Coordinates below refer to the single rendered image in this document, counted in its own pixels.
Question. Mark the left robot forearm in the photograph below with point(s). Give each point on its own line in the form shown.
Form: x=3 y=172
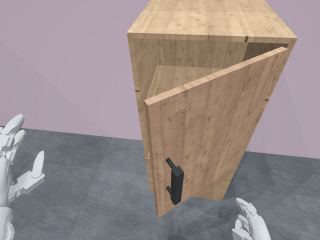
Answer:
x=7 y=231

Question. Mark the handle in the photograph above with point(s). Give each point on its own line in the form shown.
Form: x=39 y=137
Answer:
x=177 y=177

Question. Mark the cupboard door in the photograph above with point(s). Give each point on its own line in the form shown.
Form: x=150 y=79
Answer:
x=203 y=126

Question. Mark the robot right hand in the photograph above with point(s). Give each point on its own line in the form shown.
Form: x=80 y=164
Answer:
x=255 y=227

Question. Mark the robot left hand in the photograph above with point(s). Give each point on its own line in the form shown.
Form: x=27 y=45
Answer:
x=10 y=140

